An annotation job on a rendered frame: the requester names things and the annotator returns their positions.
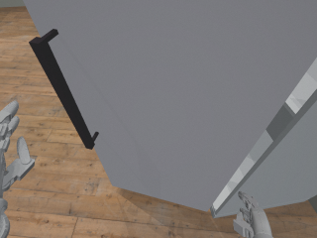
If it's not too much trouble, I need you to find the robot left forearm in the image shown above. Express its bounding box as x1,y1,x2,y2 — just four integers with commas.
0,197,10,238

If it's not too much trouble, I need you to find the right robot hand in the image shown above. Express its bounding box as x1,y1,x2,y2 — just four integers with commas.
233,191,272,238

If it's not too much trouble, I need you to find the left robot hand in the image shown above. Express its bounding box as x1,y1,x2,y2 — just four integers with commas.
0,100,35,198

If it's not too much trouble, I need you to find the fridge door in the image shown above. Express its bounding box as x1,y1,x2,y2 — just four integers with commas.
23,0,317,212

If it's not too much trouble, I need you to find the handle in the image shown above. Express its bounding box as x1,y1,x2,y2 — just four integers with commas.
29,29,99,150

